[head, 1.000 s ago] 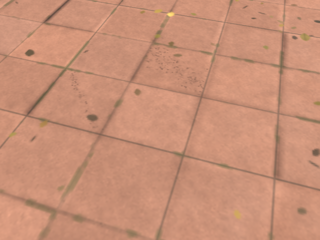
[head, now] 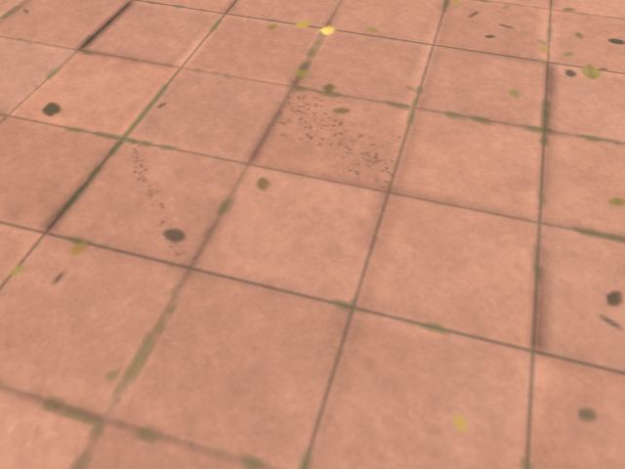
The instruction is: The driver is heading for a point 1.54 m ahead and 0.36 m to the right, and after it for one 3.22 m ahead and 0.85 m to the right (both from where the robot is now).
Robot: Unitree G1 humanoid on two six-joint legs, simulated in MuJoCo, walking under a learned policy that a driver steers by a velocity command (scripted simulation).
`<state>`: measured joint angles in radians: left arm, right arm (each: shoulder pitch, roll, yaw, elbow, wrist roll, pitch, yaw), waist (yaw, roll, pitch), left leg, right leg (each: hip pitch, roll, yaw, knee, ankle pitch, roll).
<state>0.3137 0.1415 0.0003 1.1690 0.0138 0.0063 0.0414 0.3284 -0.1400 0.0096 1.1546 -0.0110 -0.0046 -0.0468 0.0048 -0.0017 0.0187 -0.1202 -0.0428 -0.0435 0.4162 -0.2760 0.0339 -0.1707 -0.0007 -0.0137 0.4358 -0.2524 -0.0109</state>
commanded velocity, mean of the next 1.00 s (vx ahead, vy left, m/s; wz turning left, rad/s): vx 0.31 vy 0.00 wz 0.00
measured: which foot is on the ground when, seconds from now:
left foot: down 0.00-0.22, up 0.24-0.62, down 0.64-1.00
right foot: down 0.00-0.66, up 0.68-1.00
